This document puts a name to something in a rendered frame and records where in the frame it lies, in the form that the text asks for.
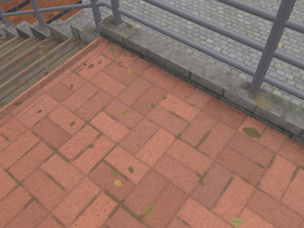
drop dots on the stairs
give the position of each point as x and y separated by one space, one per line
24 62

